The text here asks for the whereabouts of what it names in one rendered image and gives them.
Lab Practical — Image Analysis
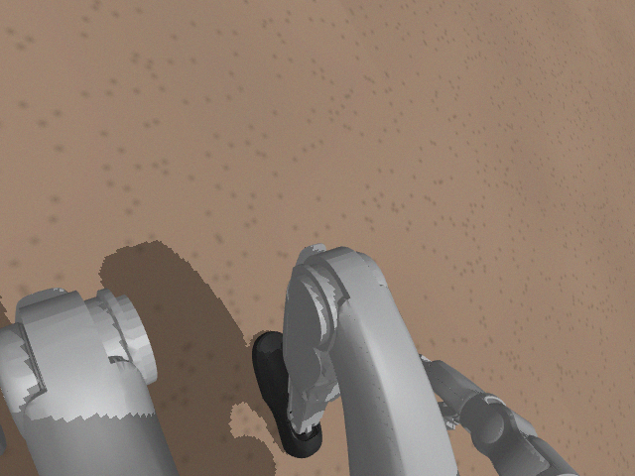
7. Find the right robot hand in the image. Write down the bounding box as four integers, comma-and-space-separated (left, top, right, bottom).
419, 354, 485, 430

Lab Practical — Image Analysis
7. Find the right robot foot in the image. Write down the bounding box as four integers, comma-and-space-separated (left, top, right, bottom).
252, 331, 322, 458

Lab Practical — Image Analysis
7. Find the right robot arm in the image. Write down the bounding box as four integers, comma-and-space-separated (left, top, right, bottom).
459, 393, 579, 476

